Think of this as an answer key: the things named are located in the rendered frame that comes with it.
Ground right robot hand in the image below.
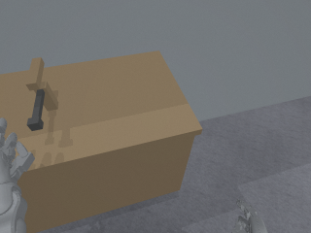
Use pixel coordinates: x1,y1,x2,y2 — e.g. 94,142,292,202
231,199,268,233

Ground tap lever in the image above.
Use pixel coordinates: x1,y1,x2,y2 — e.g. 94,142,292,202
26,89,45,131

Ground counter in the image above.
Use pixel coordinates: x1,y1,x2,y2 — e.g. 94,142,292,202
0,50,203,233

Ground robot left forearm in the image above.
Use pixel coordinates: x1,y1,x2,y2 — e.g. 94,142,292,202
0,182,28,233

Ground left robot hand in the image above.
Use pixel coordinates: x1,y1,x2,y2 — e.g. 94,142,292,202
0,117,35,184

